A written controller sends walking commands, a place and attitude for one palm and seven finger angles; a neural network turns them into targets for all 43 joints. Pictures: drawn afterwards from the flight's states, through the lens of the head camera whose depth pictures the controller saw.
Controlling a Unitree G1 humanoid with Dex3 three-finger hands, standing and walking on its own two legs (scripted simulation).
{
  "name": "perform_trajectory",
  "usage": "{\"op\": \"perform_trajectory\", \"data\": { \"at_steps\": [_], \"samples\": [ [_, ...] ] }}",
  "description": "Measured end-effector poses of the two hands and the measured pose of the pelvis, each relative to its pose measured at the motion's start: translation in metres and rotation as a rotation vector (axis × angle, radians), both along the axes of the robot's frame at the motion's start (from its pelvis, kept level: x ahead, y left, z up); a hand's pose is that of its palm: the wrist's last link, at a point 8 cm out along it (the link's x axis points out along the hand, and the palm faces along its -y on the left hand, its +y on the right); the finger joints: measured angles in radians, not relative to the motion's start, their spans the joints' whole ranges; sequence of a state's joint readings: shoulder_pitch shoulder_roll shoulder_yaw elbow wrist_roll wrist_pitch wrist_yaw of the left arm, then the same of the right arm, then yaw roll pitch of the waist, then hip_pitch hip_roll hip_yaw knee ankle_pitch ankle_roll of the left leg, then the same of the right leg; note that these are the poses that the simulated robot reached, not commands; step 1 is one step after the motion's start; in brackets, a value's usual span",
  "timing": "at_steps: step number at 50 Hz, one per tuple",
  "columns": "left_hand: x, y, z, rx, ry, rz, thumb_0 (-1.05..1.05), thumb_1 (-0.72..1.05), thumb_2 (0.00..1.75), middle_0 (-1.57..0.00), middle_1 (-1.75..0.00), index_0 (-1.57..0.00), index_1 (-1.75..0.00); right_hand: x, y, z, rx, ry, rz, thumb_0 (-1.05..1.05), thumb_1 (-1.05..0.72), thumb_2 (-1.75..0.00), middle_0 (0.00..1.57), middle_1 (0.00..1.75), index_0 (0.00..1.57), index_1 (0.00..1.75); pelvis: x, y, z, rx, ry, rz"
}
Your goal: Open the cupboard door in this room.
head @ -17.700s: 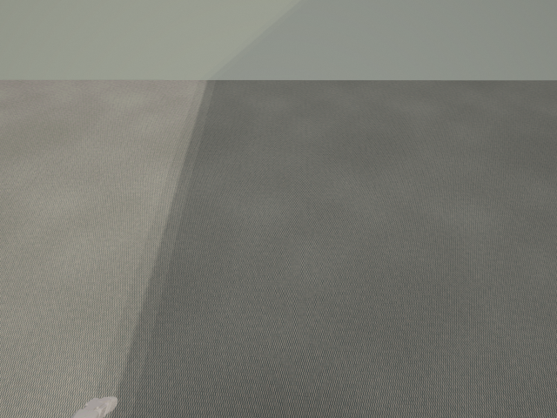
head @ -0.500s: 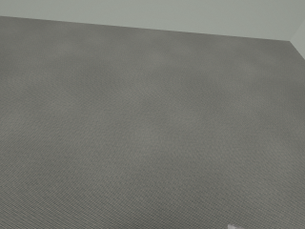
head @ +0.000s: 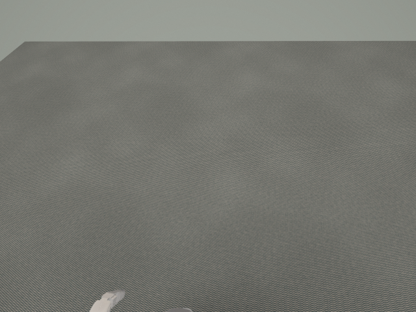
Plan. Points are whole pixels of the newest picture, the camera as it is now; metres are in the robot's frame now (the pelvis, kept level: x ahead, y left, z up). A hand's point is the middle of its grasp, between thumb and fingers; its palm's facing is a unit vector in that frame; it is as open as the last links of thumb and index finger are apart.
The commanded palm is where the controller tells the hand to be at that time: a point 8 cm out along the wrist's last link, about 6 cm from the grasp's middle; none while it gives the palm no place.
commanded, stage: turn or walk to find it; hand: left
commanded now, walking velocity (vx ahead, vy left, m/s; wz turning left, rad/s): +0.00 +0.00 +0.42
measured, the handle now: out of the picture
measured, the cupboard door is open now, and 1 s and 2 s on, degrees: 0 0 0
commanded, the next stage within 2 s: none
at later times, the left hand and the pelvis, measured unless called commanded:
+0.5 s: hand out of the picture -0.09 +0.22 -0.18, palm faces +0.31 -0.92 -0.23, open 7.4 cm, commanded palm none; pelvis -0.04 +0.02 -0.01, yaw +14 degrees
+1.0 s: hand out of the picture -0.03 +0.24 -0.15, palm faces +0.40 -0.88 -0.26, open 7.4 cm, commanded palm none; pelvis -0.06 +0.00 +0.01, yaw +25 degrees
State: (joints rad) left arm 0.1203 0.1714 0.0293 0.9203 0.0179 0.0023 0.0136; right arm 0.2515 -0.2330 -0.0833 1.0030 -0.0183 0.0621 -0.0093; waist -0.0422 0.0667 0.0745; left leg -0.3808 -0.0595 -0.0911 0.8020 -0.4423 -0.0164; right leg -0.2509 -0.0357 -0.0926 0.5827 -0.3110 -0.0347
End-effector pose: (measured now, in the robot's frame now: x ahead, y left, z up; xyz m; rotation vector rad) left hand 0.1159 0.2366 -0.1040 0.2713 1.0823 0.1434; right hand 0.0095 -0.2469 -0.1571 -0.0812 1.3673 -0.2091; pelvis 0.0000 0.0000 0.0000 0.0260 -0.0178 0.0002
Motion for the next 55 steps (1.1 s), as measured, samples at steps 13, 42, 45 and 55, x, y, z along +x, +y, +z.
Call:
{"op": "perform_trajectory", "data": {
  "at_steps": [13,42,45,55],
  "samples": [
    [-0.108,-0.012,-0.003,-0.021,0.13,0.211,0.0,0.91,0.9,-0.21,-0.3,-0.2,-0.3,0.026,-0.024,0.012,-0.017,0.027,0.159,0.01,-0.91,-0.9,0.2,0.3,0.2,0.3,-0.014,-0.017,0.01,0.02,0.001,0.13],
    [-0.203,0.063,-0.022,-0.076,0.136,0.469,0.0,0.91,0.9,-0.2,-0.3,-0.2,-0.3,0.08,0.081,0.043,-0.048,-0.148,0.466,0.0,-0.9,-0.9,0.21,0.3,0.2,0.3,-0.055,0.034,0.012,-0.045,-0.002,0.364],
    [-0.19,0.058,-0.017,-0.062,0.106,0.463,0.0,0.91,0.9,-0.2,-0.3,-0.2,-0.3,0.064,0.068,0.035,-0.04,-0.097,0.456,0.0,-0.9,-0.9,0.21,0.3,0.2,0.3,-0.056,0.025,0.011,-0.04,0.005,0.387],
    [-0.169,0.007,-0.002,-0.006,0.0,0.472,0.0,0.91,0.9,-0.2,-0.3,-0.2,-0.3,0.045,0.007,0.0,-0.008,0.036,0.466,0.01,-0.91,-0.9,0.21,0.3,0.2,0.3,-0.054,-0.021,0.0,-0.012,0.013,0.48]
  ]
}}
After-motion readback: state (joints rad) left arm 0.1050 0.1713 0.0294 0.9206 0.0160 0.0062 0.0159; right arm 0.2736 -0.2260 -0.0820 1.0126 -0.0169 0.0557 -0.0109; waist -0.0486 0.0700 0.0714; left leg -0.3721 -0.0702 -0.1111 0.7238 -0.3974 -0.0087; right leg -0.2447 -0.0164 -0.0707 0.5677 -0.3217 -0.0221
